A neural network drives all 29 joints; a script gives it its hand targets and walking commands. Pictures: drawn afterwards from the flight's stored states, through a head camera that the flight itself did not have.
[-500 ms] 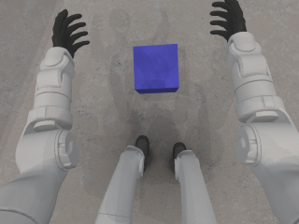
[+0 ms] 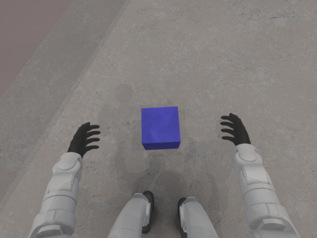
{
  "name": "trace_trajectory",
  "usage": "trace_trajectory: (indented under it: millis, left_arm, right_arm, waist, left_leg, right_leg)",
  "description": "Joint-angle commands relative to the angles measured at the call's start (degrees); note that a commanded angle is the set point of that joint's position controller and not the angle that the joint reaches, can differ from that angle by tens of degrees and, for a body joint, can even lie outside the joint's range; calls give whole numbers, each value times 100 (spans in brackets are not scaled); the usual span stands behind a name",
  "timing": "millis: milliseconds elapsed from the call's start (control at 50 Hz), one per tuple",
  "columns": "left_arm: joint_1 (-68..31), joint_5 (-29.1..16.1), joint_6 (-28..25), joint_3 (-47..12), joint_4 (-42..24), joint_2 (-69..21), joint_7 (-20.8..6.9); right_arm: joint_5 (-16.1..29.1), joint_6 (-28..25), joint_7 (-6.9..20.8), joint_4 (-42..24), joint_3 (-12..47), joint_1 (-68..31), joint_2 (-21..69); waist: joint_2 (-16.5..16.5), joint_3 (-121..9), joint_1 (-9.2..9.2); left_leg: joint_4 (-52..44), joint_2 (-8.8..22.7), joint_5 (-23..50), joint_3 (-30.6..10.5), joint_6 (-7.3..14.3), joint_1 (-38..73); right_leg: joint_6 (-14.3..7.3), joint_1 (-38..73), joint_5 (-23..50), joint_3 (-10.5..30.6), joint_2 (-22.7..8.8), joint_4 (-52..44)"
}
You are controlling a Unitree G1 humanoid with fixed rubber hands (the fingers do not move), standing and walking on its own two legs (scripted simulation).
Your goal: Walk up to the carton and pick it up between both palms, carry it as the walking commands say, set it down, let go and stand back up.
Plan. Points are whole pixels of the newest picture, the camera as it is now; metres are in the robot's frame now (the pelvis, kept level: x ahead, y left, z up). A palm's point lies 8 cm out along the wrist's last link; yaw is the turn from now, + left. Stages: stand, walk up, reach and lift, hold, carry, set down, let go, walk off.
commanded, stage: let go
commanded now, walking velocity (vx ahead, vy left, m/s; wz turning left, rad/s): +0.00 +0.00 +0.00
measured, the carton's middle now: (160, 129) +0.52 +0.05 -0.62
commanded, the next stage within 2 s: stand in 0.84 s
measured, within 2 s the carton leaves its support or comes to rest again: neither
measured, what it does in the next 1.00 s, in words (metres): stands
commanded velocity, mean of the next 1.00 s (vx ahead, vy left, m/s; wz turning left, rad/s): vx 0.00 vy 0.00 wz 0.00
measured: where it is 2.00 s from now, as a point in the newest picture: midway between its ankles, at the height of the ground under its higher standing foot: (165, 223)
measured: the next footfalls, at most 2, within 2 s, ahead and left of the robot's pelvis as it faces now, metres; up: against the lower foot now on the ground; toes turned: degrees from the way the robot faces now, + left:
none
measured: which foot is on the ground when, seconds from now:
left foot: down 0.00-1.00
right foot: down 0.00-1.00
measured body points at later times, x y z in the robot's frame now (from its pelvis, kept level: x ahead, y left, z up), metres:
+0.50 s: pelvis +0.03 -0.01 +0.05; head +0.07 -0.02 +0.50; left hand +0.20 +0.22 -0.03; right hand +0.22 -0.24 -0.04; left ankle +0.05 +0.11 -0.68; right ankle +0.02 -0.10 -0.68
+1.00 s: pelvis +0.03 +0.00 +0.05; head +0.06 +0.00 +0.50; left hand +0.20 +0.26 -0.03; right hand +0.19 -0.25 -0.04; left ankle +0.05 +0.11 -0.68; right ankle +0.02 -0.10 -0.68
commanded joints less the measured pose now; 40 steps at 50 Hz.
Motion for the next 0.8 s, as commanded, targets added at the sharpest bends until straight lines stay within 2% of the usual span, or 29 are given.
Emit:
trace_trajectory:
  millis: [0, 40, 80, 120, 180, 260, 360, 400, 620, 700, 780]
  left_arm:
    - [838, -232, -300, -553, -1307, 429, 2]
    - [1087, -264, -362, -675, -1404, 384, 56]
    - [1452, -286, -413, -777, -1529, 328, 107]
    - [1770, -267, -441, -806, -1681, 330, 141]
    - [1985, -296, -445, -818, -1740, 367, 162]
    - [2318, -271, -411, -859, -1835, 410, 172]
    - [2869, -231, -360, -989, -1979, 457, 165]
    - [2933, -231, -339, -1023, -1968, 500, 149]
    - [2939, -169, -145, -1023, -1874, 625, 183]
    - [2837, -166, 88, -997, -1878, 623, 295]
    - [2763, -175, 331, -975, -1933, 657, 421]
  right_arm:
    - [201, -348, 225, -780, 148, 634, -379]
    - [251, -440, 310, -853, 179, 866, -443]
    - [281, -550, 367, -999, 261, 1192, -483]
    - [311, -654, 395, -1161, 330, 1483, -558]
    - [309, -746, 413, -1315, 274, 1634, -738]
    - [361, -768, 430, -1403, 260, 2076, -830]
    - [413, -716, 492, -1436, 284, 2993, -864]
    - [431, -690, 533, -1455, 285, 3079, -912]
    - [442, -515, 647, -1442, 225, 3202, -1000]
    - [474, -548, 609, -1332, 234, 3242, -1057]
    - [495, -592, 548, -1296, 296, 3313, -1142]
  waist:
    - [386, -1813, -175]
    - [402, -1258, -170]
    - [380, -971, -142]
    - [275, -774, -117]
    - [143, -269, -179]
    - [-10, 195, -283]
    - [-108, 64, -371]
    - [-108, 82, -377]
    - [56, 238, -431]
    - [146, 241, -467]
    - [91, 212, -505]
  left_leg:
    - [-981, 78, 264, -545, -217, 3993]
    - [-1184, 106, -272, -546, -215, 4133]
    - [-1361, 112, -434, -534, -247, 4402]
    - [-1428, 66, -204, -520, -297, 4814]
    - [-1508, 16, 101, -475, -349, 5233]
    - [-1588, -51, 589, -397, -305, 5742]
    - [-1657, -69, 1476, -329, -179, 6048]
    - [-1704, -76, 1519, -326, -156, 6029]
    - [-1790, -61, 1282, -352, -100, 5890]
    - [-1792, -66, 1115, -365, -89, 5738]
    - [-1697, -80, 868, -339, -52, 5509]
  right_leg:
    - [51, 2280, -100, -621, -130, -1565]
    - [0, 2562, -474, -608, -188, -1767]
    - [-64, 2935, -574, -581, -247, -1995]
    - [-134, 3121, -539, -559, -317, -2267]
    - [-218, 3214, -488, -492, -398, -2639]
    - [-253, 3433, -146, -348, -509, -3018]
    - [-125, 4171, 1151, -322, -357, -3014]
    - [-58, 4401, 1474, -340, -280, -2945]
    - [2, 4887, 1603, -445, -76, -2791]
    - [-8, 4914, 1507, -496, -49, -2720]
    - [1, 4882, 1369, -520, -75, -2628]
